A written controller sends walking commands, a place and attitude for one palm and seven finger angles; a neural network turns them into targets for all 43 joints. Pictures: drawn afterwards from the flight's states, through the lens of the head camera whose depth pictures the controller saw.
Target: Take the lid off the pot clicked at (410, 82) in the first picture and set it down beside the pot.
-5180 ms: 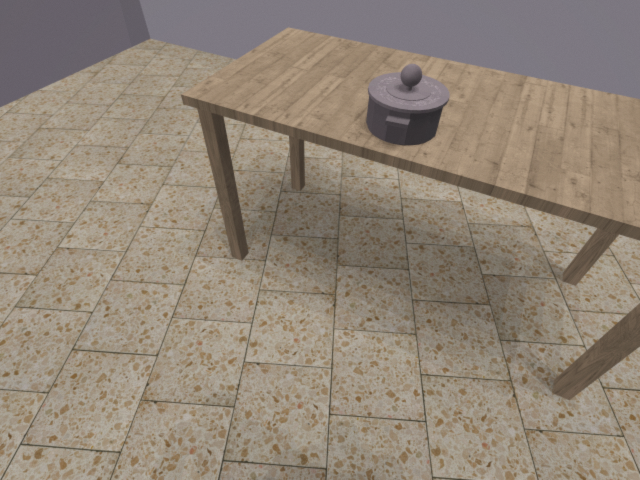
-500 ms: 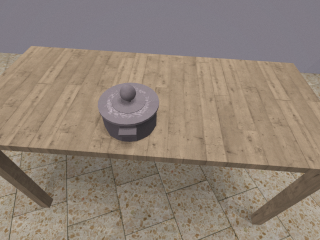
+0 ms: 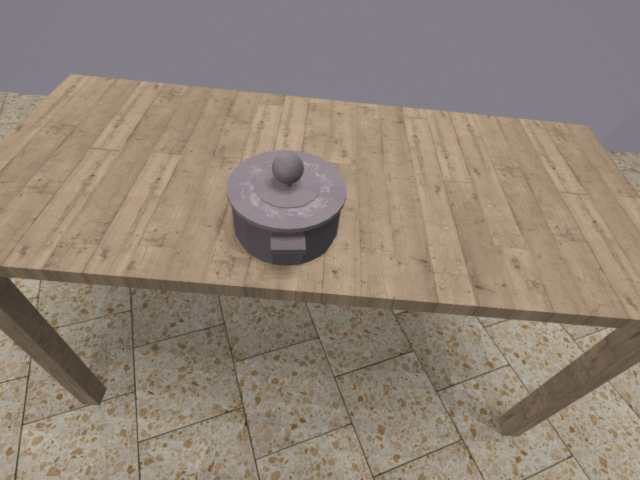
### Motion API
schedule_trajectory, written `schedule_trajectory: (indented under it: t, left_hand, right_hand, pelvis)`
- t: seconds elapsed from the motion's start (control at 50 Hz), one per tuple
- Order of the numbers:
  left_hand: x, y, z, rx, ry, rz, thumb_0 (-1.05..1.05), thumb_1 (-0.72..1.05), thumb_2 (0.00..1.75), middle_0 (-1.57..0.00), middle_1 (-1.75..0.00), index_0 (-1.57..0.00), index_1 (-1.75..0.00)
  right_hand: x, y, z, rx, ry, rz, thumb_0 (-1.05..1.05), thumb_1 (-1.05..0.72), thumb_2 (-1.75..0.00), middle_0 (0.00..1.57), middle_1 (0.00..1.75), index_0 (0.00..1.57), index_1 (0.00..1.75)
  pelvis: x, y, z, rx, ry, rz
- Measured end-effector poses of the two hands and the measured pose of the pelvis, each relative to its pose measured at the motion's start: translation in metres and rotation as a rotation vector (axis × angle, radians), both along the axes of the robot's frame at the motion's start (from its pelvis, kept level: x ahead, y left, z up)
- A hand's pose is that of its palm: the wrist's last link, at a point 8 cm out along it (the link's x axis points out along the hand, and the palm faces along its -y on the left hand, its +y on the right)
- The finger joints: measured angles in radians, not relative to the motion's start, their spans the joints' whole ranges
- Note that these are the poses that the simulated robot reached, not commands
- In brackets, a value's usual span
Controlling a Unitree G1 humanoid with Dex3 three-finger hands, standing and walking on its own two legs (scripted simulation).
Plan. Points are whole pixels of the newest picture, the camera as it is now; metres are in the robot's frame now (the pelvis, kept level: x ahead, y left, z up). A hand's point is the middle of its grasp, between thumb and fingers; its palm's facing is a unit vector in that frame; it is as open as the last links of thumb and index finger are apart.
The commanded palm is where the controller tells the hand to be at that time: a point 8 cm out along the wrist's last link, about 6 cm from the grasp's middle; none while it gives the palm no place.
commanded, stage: look again from close up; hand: left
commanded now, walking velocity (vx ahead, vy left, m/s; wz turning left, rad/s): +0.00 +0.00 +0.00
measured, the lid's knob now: (287, 168) +0.53 +0.09 +0.10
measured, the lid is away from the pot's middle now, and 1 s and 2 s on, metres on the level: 0.00 0.00 0.00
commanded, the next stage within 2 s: shuffle to correct the standing spot in 0.68 s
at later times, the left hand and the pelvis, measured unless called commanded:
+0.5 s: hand out of the picture -0.10 +0.19 -0.17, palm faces +0.04 -0.98 -0.17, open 7.4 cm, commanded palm none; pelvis -0.03 +0.02 +0.01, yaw +0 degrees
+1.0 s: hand out of the picture -0.07 +0.16 -0.17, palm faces +0.06 -0.99 -0.14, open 7.4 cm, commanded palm none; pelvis -0.03 +0.00 +0.01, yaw +1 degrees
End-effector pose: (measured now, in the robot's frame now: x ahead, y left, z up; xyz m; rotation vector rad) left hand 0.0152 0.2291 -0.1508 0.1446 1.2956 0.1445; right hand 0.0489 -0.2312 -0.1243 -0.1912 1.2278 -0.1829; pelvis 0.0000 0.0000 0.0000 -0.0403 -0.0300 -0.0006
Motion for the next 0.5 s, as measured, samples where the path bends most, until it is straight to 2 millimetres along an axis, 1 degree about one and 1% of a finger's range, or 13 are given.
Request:
schedule_trajectory:
  t: [0.1, 0.18, 0.24, 0.38, 0.44, 0.5]
  left_hand:
    - [-0.018, 0.016, 0.003, 0.01, 0.028, -0.003, 0.0, 0.91, 0.9, -0.2, -0.29, -0.2, -0.3]
    - [-0.04, 0.024, 0.005, 0.016, 0.07, 0.006, 0.0, 0.91, 0.9, -0.2, -0.29, -0.19, -0.3]
    - [-0.059, 0.027, 0.006, 0.017, 0.108, 0.016, 0.0, 0.91, 0.9, -0.2, -0.29, -0.19, -0.3]
    - [-0.097, 0.022, 0.008, 0.0, 0.186, 0.039, 0.0, 0.91, 0.9, -0.2, -0.29, -0.19, -0.3]
    - [-0.108, 0.016, 0.009, -0.012, 0.205, 0.048, 0.01, 0.91, 0.9, -0.2, -0.29, -0.19, -0.3]
    - [-0.114, 0.01, 0.008, -0.025, 0.215, 0.055, 0.01, 0.91, 0.9, -0.2, -0.29, -0.19, -0.3]
  right_hand:
    - [-0.012, 0.009, 0.002, 0.003, 0.015, 0.005, 0.0, -0.93, -0.9, 0.2, 0.3, 0.2, 0.3]
    - [-0.022, 0.014, 0.003, 0.005, 0.033, 0.005, 0.0, -0.93, -0.9, 0.2, 0.3, 0.2, 0.3]
    - [-0.027, 0.016, 0.003, 0.007, 0.046, 0.005, 0.0, -0.92, -0.9, 0.2, 0.3, 0.2, 0.3]
    - [-0.037, 0.018, 0.003, 0.01, 0.063, 0.004, 0.0, -0.93, -0.9, 0.2, 0.3, 0.2, 0.3]
    - [-0.039, 0.017, 0.003, 0.011, 0.065, 0.004, 0.0, -0.93, -0.9, 0.2, 0.3, 0.2, 0.3]
    - [-0.041, 0.016, 0.003, 0.011, 0.066, 0.003, 0.0, -0.93, -0.9, 0.2, 0.3, 0.2, 0.3]
  pelvis:
    - [-0.01, 0.01, 0.002, 0.003, 0.011, 0.0]
    - [-0.015, 0.015, 0.004, 0.006, 0.017, 0.002]
    - [-0.018, 0.018, 0.005, 0.007, 0.019, 0.002]
    - [-0.023, 0.02, 0.006, 0.01, 0.02, 0.004]
    - [-0.025, 0.02, 0.007, 0.01, 0.02, 0.005]
    - [-0.026, 0.018, 0.007, 0.011, 0.02, 0.006]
